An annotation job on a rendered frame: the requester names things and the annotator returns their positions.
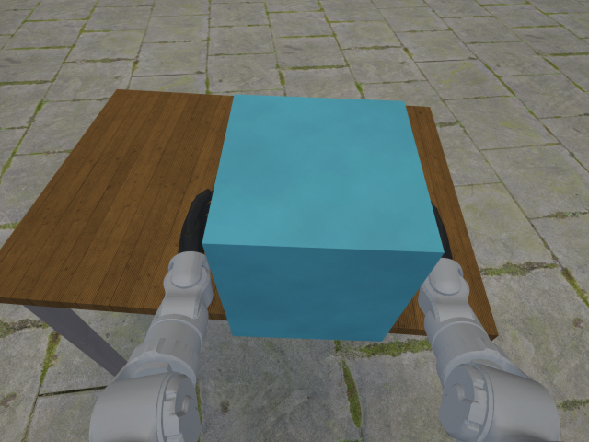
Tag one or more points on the robot right forearm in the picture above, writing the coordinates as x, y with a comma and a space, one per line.
453, 330

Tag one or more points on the carton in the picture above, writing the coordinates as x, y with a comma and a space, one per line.
320, 224

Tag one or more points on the left robot upper arm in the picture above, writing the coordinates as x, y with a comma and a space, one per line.
156, 408

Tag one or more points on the table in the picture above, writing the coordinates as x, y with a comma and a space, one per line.
102, 233

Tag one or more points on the robot left forearm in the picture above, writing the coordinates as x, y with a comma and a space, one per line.
175, 336

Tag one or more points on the robot left hand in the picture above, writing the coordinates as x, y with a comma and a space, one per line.
194, 225

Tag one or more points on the right robot upper arm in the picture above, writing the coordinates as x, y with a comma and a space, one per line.
484, 404

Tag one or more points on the robot right hand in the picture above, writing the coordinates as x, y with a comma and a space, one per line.
443, 234

